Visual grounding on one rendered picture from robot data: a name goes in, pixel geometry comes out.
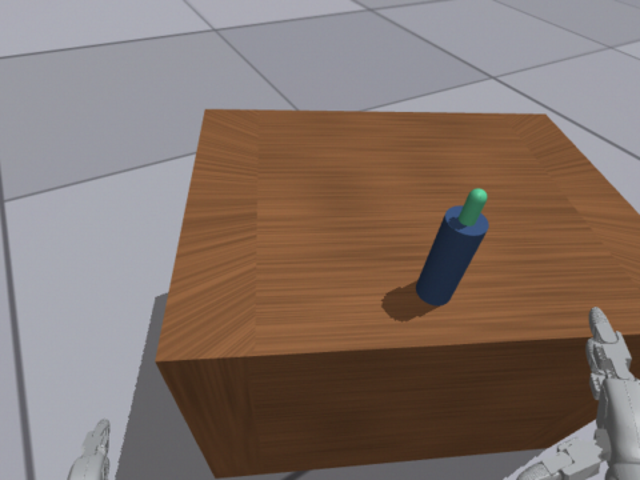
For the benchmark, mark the left robot hand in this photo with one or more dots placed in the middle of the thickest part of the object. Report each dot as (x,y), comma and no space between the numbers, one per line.
(93,465)

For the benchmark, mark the right robot hand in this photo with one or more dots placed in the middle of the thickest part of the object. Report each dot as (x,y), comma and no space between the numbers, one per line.
(617,437)

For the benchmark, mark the right robot arm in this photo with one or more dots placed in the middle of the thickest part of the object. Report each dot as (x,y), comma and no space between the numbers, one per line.
(623,471)

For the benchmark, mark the bottle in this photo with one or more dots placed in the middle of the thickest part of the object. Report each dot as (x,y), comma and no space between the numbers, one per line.
(459,236)

